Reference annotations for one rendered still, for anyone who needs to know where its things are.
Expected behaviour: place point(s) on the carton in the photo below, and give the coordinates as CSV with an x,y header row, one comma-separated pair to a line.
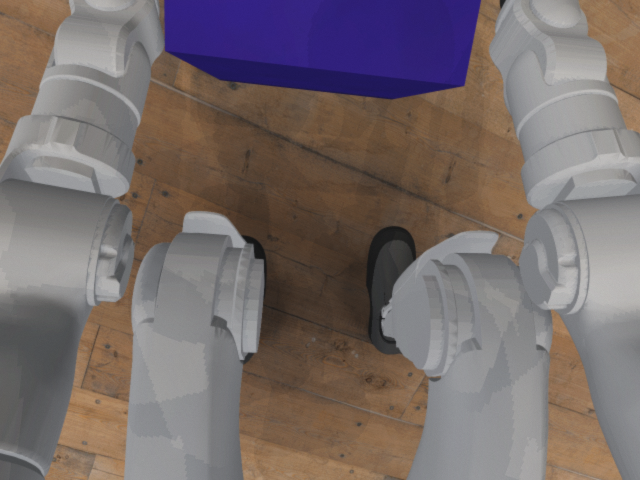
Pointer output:
x,y
374,48

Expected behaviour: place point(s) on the robot right forearm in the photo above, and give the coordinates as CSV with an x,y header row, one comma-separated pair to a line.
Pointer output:
x,y
565,113

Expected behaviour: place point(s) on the left robot foot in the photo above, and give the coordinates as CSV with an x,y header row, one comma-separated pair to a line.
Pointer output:
x,y
259,254

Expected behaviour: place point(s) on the left robot shin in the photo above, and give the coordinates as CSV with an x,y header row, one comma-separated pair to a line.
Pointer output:
x,y
148,277

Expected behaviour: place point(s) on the robot right upper arm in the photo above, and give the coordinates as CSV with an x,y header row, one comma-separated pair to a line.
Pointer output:
x,y
581,258

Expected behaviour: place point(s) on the robot left forearm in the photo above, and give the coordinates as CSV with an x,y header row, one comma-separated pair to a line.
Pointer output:
x,y
91,98

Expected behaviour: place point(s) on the robot left upper arm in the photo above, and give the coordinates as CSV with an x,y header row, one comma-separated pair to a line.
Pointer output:
x,y
62,251

